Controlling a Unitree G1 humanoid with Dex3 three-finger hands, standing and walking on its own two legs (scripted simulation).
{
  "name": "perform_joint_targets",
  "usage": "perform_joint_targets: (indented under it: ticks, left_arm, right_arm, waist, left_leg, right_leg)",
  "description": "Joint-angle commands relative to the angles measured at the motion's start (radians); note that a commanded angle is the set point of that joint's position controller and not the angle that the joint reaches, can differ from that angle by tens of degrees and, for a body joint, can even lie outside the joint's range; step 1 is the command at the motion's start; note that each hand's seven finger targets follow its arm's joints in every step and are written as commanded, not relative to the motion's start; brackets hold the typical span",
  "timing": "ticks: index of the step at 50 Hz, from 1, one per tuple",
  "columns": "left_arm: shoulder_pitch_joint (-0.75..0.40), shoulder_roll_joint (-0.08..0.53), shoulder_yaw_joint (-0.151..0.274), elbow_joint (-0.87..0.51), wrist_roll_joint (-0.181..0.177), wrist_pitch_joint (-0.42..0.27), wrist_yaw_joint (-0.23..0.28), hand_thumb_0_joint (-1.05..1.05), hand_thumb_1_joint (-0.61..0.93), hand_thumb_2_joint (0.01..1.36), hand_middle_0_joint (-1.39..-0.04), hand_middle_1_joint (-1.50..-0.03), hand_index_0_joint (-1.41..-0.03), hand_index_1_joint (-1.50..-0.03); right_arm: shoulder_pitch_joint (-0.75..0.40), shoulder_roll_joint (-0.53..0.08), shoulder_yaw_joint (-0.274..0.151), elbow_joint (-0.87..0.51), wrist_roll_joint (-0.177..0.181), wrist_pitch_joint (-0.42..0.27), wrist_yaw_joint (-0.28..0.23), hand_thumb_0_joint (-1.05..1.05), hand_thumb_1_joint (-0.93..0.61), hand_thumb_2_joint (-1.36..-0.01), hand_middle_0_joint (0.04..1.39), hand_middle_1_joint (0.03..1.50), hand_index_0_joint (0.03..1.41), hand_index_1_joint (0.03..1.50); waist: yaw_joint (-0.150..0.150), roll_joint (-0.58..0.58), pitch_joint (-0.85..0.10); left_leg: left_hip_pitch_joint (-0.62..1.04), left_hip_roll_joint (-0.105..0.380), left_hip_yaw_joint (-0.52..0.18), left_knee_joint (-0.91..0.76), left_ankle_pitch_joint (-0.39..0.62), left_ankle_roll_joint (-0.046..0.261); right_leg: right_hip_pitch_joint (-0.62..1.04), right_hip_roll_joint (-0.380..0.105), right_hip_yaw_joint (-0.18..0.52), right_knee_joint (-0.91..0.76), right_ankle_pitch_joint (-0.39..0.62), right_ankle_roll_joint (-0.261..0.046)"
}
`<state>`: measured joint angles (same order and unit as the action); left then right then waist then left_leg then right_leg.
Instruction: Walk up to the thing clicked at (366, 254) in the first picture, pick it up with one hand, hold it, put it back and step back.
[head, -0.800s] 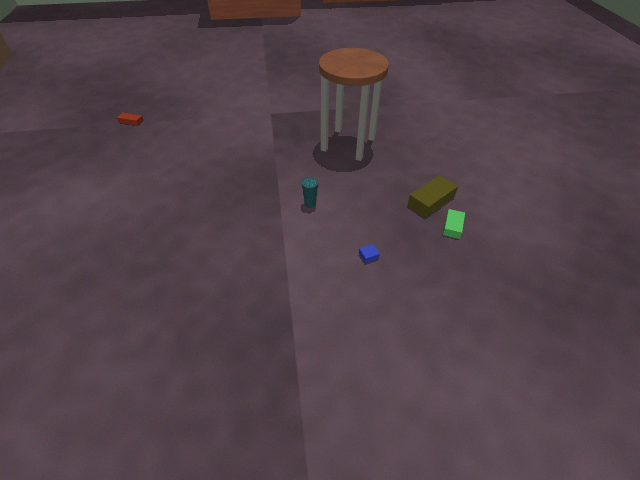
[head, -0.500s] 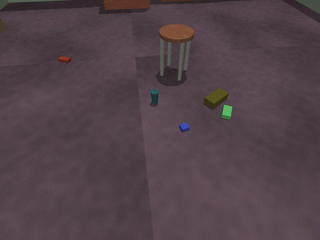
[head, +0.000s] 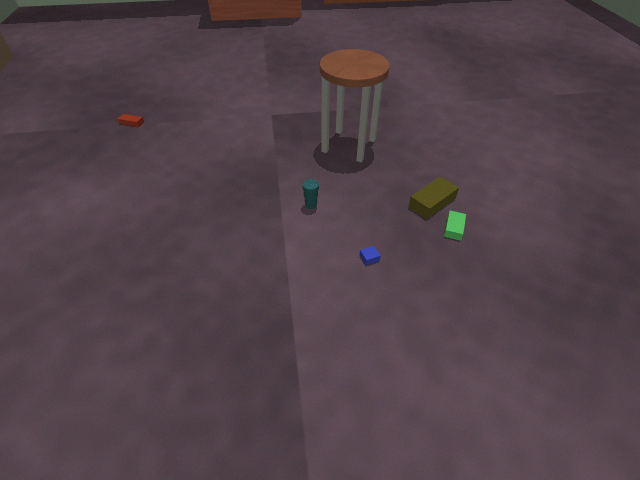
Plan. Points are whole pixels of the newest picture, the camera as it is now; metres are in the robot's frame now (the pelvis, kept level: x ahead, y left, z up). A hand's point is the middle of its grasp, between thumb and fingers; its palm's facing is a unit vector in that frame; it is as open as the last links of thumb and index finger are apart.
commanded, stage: stand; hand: left
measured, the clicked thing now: (369, 255) +1.09 -0.22 -0.77
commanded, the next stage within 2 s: walk up in 0.32 s
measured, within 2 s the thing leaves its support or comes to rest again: neither
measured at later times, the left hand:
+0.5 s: hand out of the picture +0.10 +0.25 -0.15, palm faces -0.13 -0.93 -0.35, open 7.4 cm
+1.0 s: hand (236, 417) +0.27 +0.14 -0.16, palm faces -0.26 -0.91 -0.33, open 7.4 cm
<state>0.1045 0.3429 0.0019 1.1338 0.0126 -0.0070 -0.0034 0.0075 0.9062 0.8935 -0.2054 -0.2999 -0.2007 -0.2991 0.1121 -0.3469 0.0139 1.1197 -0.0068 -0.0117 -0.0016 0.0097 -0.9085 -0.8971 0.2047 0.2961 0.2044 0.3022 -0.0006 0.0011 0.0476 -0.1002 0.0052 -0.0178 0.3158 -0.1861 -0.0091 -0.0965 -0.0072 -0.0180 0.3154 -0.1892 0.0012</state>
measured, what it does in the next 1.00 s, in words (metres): walks ahead, turning right: right foot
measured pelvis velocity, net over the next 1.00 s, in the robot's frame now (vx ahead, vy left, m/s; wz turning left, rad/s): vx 0.18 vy -0.11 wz -0.26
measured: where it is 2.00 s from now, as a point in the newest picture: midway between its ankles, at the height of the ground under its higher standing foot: (394, 385)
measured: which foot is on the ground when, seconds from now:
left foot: down 0.00-0.64, up 0.66-1.00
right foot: down 0.00-0.36, up 0.38-0.60, down 0.62-1.00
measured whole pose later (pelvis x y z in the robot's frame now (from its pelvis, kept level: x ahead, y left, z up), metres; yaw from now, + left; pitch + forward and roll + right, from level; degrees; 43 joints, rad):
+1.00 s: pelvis +0.18 -0.11 -0.02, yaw -15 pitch -2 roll -1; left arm 0.37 0.40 0.05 0.86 0.02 -0.04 -0.07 0.01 0.90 0.89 -0.21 -0.30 -0.20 -0.30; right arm 0.27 -0.42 -0.07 0.87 -0.03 -0.06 0.07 0.01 -0.91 -0.90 0.21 0.30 0.20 0.30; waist 0.03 0.01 0.06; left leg -0.39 0.07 0.03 0.63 -0.26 0.02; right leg -0.15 0.04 0.02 0.57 -0.38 -0.03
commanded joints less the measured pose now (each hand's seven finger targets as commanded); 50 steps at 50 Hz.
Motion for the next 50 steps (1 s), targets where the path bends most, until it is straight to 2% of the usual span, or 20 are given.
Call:
perform_joint_targets:
  ticks: [1, 15, 16, 17, 18, 19, 22, 25, 29, 30, 31, 32, 33, 34, 35, 39, 41, 46, 49, 50]
  left_arm:
    - [-0.037, 0.218, 0.039, -0.063, -0.004, -0.026, 0.015, 0.0, 0.9, 0.9, -0.2, -0.3, -0.2, -0.3]
    - [-0.03, 0.213, 0.038, -0.064, -0.005, -0.024, 0.014, 0.0, 0.9, 0.9, -0.2, -0.3, -0.2, -0.3]
    - [0.025, 0.29, 0.102, -0.163, 0.019, -0.018, -0.021, 0.0, 0.9, 0.9, -0.2, -0.3, -0.2, -0.3]
    - [-0.049, 0.269, 0.101, -0.171, 0.025, -0.008, -0.036, 0.0, 0.9, 0.9, -0.2, -0.3, -0.2, -0.3]
    - [-0.141, 0.246, 0.103, -0.219, 0.028, 0.001, -0.049, 0.0, 0.9, 0.9, -0.2, -0.3, -0.2, -0.3]
    - [-0.138, 0.25, 0.106, -0.249, 0.033, 0.003, -0.053, 0.0, 0.9, 0.9, -0.2, -0.3, -0.2, -0.3]
    - [0.017, 0.256, 0.111, -0.24, 0.018, -0.006, -0.081, 0.0, 0.9, 0.9, -0.2, -0.3, -0.2, -0.3]
    - [0.037, 0.251, 0.122, -0.256, 0.02, -0.005, -0.111, 0.0, 0.9, 0.9, -0.2, -0.3, -0.2, -0.3]
    - [0.127, 0.245, 0.131, -0.241, 0.023, -0.016, -0.109, 0.0, 0.9, 0.9, -0.2, -0.3, -0.2, -0.3]
    - [0.206, 0.258, 0.142, -0.219, 0.026, -0.022, -0.099, 0.0, 0.9, 0.9, -0.2, -0.3, -0.2, -0.3]
    - [0.354, 0.303, 0.165, -0.187, 0.027, -0.032, -0.079, 0.0, 0.9, 0.9, -0.2, -0.3, -0.2, -0.3]
    - [0.442, 0.417, 0.193, -0.196, 0.031, -0.042, -0.056, 0.0, 0.9, 0.9, -0.2, -0.3, -0.2, -0.3]
    - [0.38, 0.46, 0.187, -0.238, 0.012, -0.045, -0.058, 0.0, 0.9, 0.9, -0.2, -0.3, -0.2, -0.3]
    - [0.298, 0.446, 0.182, -0.27, -0.005, -0.042, -0.054, 0.0, 0.9, 0.9, -0.2, -0.3, -0.2, -0.3]
    - [0.234, 0.411, 0.17, -0.286, -0.013, -0.042, -0.047, 0.0, 0.9, 0.9, -0.2, -0.3, -0.2, -0.3]
    - [0.197, 0.336, 0.139, -0.318, -0.004, -0.056, -0.041, 0.0, 0.9, 0.9, -0.2, -0.3, -0.2, -0.3]
    - [0.192, 0.342, 0.143, -0.34, -0.001, -0.061, -0.042, 0.0, 0.9, 0.9, -0.2, -0.3, -0.2, -0.3]
    - [0.208, 0.347, 0.136, -0.374, 0.0, -0.072, -0.046, 0.0, 0.9, 0.9, -0.2, -0.3, -0.2, -0.3]
    - [0.156, 0.317, 0.12, -0.398, 0.005, -0.071, -0.044, 0.0, 0.9, 0.9, -0.2, -0.3, -0.2, -0.3]
    - [0.166, 0.269, 0.103, -0.402, 0.007, -0.07, -0.042, 0.0, 0.9, 0.9, -0.2, -0.3, -0.2, -0.3]
  right_arm:
    - [-0.029, -0.208, -0.045, -0.056, -0.001, -0.023, -0.011, 0.0, -0.9, -0.9, 0.2, 0.3, 0.2, 0.3]
    - [-0.03, -0.211, -0.044, -0.056, -0.001, -0.023, -0.012, 0.0, -0.9, -0.9, 0.2, 0.3, 0.2, 0.3]
    - [0.047, -0.316, -0.119, -0.126, -0.026, -0.05, -0.003, 0.0, -0.9, -0.9, 0.2, 0.3, 0.2, 0.3]
    - [0.129, -0.342, -0.139, -0.093, -0.031, -0.057, -0.005, 0.0, -0.9, -0.9, 0.2, 0.3, 0.2, 0.3]
    - [0.176, -0.381, -0.165, -0.098, -0.029, -0.061, -0.008, 0.0, -0.9, -0.9, 0.2, 0.3, 0.2, 0.3]
    - [0.155, -0.391, -0.17, -0.133, -0.027, -0.069, -0.008, 0.0, -0.9, -0.9, 0.2, 0.3, 0.2, 0.3]
    - [0.058, -0.339, -0.159, -0.205, -0.034, -0.084, -0.001, 0.0, -0.9, -0.9, 0.2, 0.3, 0.2, 0.3]
    - [0.018, -0.34, -0.169, -0.253, -0.044, -0.085, 0.014, 0.0, -0.9, -0.9, 0.2, 0.3, 0.2, 0.3]
    - [0.004, -0.33, -0.165, -0.275, -0.042, -0.072, 0.023, 0.0, -0.9, -0.9, 0.2, 0.3, 0.2, 0.3]
    - [0.004, -0.32, -0.16, -0.281, -0.04, -0.064, 0.024, 0.0, -0.9, -0.9, 0.2, 0.3, 0.2, 0.3]
    - [0.039, -0.276, -0.141, -0.28, -0.04, -0.057, 0.025, 0.0, -0.9, -0.9, 0.2, 0.3, 0.2, 0.3]
    - [0.05, -0.183, -0.107, -0.323, -0.021, -0.057, 0.03, 0.0, -0.9, -0.9, 0.2, 0.3, 0.2, 0.3]
    - [0.043, -0.25, -0.118, -0.339, -0.019, -0.051, 0.028, 0.0, -0.9, -0.9, 0.2, 0.3, 0.2, 0.3]
    - [0.021, -0.31, -0.132, -0.318, -0.013, -0.049, 0.027, 0.0, -0.9, -0.9, 0.2, 0.3, 0.2, 0.3]
    - [0.061, -0.314, -0.135, -0.291, -0.002, -0.048, 0.032, 0.0, -0.9, -0.9, 0.2, 0.3, 0.2, 0.3]
    - [0.185, -0.284, -0.134, -0.257, -0.011, -0.046, 0.048, 0.0, -0.9, -0.9, 0.2, 0.3, 0.2, 0.3]
    - [0.175, -0.275, -0.137, -0.283, -0.02, -0.047, 0.058, 0.0, -0.9, -0.9, 0.2, 0.3, 0.2, 0.3]
    - [0.118, -0.265, -0.145, -0.329, -0.027, -0.067, 0.06, 0.0, -0.9, -0.9, 0.2, 0.3, 0.2, 0.3]
    - [0.238, -0.266, -0.157, -0.31, -0.025, -0.09, 0.051, 0.0, -0.9, -0.9, 0.2, 0.3, 0.2, 0.3]
    - [0.346, -0.297, -0.171, -0.282, -0.031, -0.099, 0.038, 0.0, -0.9, -0.9, 0.2, 0.3, 0.2, 0.3]
  waist:
    - [0.002, -0.013, -0.078]
    - [0.003, 0.002, -0.07]
    - [-0.034, -0.029, -0.145]
    - [-0.087, 0.038, -0.061]
    - [-0.137, 0.154, 0.033]
    - [-0.116, 0.111, 0.088]
    - [-0.016, 0.094, 0.038]
    - [-0.008, 0.169, 0.053]
    - [0.032, 0.122, 0.021]
    - [0.072, 0.046, -0.012]
    - [0.138, -0.126, -0.081]
    - [0.177, -0.44, -0.076]
    - [0.131, -0.342, -0.049]
    - [0.095, -0.165, 0.02]
    - [0.059, -0.103, 0.045]
    - [0.014, -0.133, 0.044]
    - [0.014, -0.143, 0.05]
    - [0.027, -0.102, 0.047]
    - [-0.063, -0.043, 0.013]
    - [-0.115, 0.059, -0.042]
  left_leg:
    - [0.008, 0.122, -0.087, -0.041, 0.168, 0.034]
    - [0.013, 0.119, -0.085, -0.041, 0.181, 0.03]
    - [0.179, 0.104, -0.067, 0.05, -0.254, 0.101]
    - [0.283, 0.175, -0.165, -0.015, -0.452, 0.145]
    - [0.232, 0.346, -0.329, -0.148, -0.526, 0.217]
    - [0.141, 0.448, -0.396, -0.183, -0.493, 0.266]
    - [0.089, 0.382, -0.249, -0.174, -0.387, 0.239]
    - [-0.011, 0.311, -0.065, -0.14, -0.287, 0.201]
    - [-0.166, 0.218, 0.09, 0.041, -0.274, 0.147]
    - [-0.223, 0.195, 0.121, 0.186, -0.258, 0.133]
    - [-0.288, 0.143, 0.16, 0.467, -0.193, 0.111]
    - [-0.537, -0.017, 0.191, 0.794, -0.396, 0.051]
    - [-0.561, -0.006, 0.04, 0.868, -0.421, 0.028]
    - [-0.538, 0.062, -0.029, 0.906, -0.344, 0.032]
    - [-0.533, 0.098, -0.037, 0.898, -0.265, 0.041]
    - [-0.368, 0.105, -0.003, 0.656, -0.192, 0.033]
    - [-0.351, 0.103, 0.011, 0.532, -0.2, 0.017]
    - [-0.268, 0.081, 0.044, 0.374, -0.077, 0.016]
    - [0.002, 0.041, 0.071, 0.234, -0.03, 0.034]
    - [0.168, 0.052, 0.009, 0.182, -0.112, 0.06]
  right_leg:
    - [0.016, -0.127, 0.091, -0.037, 0.154, -0.027]
    - [0.016, -0.126, 0.09, -0.039, 0.172, -0.026]
    - [-0.146, -0.048, 0.111, 0.086, -0.206, -0.057]
    - [-0.426, -0.019, 0.07, 0.205, -0.352, -0.049]
    - [-0.584, -0.007, 0.03, 0.466, -0.303, -0.028]
    - [-0.635, -0.065, 0.11, 0.584, -0.287, -0.023]
    - [-0.545, -0.131, 0.135, 0.582, -0.207, -0.019]
    - [-0.387, -0.127, 0.059, 0.418, -0.167, -0.004]
    - [-0.108, -0.05, -0.076, 0.299, -0.033, -0.011]
    - [0.007, -0.013, -0.105, 0.273, -0.027, -0.016]
    - [0.166, 0.008, -0.059, 0.234, -0.108, -0.031]
    - [0.235, -0.199, 0.374, -0.005, -0.393, -0.125]
    - [0.101, -0.37, 0.771, -0.16, -0.517, -0.249]
    - [0.004, -0.373, 0.748, -0.166, -0.59, -0.272]
    - [-0.017, -0.324, 0.622, -0.139, -0.542, -0.247]
    - [-0.154, -0.202, 0.35, -0.081, -0.306, -0.209]
    - [-0.175, -0.207, 0.32, -0.082, -0.298, -0.226]
    - [-0.218, -0.209, 0.298, -0.049, -0.292, -0.211]
    - [-0.359, -0.154, 0.217, 0.146, -0.187, -0.163]
    - [-0.447, -0.09, 0.168, 0.367, -0.095, -0.128]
